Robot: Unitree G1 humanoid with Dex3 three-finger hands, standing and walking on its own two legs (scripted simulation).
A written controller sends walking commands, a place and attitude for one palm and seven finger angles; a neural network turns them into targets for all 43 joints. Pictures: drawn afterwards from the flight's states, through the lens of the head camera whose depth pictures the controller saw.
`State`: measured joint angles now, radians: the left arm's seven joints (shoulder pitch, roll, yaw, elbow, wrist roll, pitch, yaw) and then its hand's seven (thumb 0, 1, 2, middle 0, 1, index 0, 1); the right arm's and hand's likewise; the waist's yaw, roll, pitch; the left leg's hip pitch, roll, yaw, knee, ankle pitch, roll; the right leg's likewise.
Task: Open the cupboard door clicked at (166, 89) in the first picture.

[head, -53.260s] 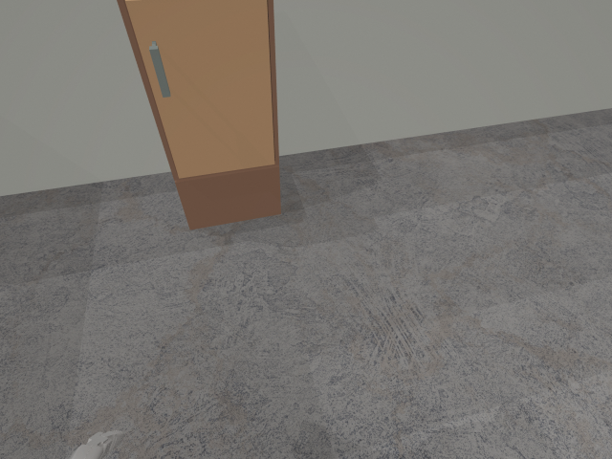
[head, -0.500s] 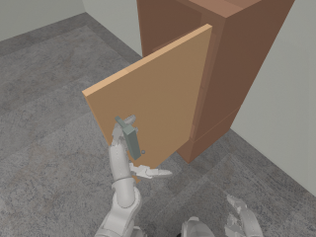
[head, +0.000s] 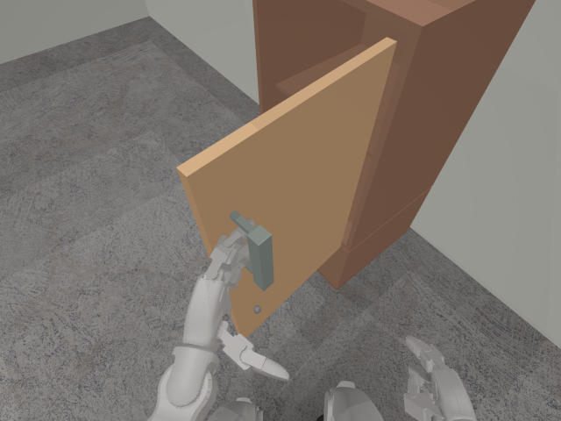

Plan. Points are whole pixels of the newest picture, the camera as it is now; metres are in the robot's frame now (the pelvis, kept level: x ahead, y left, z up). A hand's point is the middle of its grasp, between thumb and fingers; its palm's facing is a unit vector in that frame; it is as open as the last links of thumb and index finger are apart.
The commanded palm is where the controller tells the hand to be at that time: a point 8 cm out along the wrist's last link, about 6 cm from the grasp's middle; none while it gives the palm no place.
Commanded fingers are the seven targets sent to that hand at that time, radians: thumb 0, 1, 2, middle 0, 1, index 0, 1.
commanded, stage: slide the hand sideways off the handle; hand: left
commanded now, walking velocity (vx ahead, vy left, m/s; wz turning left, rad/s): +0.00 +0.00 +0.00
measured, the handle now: (251, 251) +0.34 +0.06 +0.05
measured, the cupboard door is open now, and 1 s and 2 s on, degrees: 96 95 95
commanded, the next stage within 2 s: draw the hand back to the body in 0.70 s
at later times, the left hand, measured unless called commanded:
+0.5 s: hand (223, 339) +0.22 +0.09 +0.05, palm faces -0.08 -1.00 -0.02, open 16.1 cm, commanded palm +0.19 +0.15 +0.05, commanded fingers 0.00 -0.50 0.30 -0.15 -0.30 -0.15 -0.30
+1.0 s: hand (180, 348) +0.20 +0.13 +0.08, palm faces -0.08 -0.99 -0.09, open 16.3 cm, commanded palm +0.17 +0.19 +0.09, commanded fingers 0.00 -0.50 0.30 -0.15 -0.30 -0.15 -0.30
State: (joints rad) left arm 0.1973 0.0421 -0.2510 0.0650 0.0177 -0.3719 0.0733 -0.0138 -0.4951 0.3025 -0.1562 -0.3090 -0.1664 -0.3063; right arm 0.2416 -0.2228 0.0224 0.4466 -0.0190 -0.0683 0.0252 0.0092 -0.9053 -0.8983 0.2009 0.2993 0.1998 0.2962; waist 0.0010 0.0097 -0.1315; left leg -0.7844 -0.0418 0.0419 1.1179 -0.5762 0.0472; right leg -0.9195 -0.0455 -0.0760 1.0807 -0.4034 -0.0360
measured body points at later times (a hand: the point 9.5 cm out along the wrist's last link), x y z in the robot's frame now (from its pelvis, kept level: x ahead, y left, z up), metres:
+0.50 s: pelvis +0.02 -0.01 -0.01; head +0.09 -0.02 +0.44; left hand +0.22 +0.14 +0.06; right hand +0.21 -0.23 -0.08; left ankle -0.01 +0.09 -0.66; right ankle +0.07 -0.10 -0.66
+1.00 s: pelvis +0.01 -0.02 -0.01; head +0.06 -0.03 +0.44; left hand +0.20 +0.18 +0.09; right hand +0.20 -0.24 -0.08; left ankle -0.01 +0.09 -0.66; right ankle +0.07 -0.10 -0.66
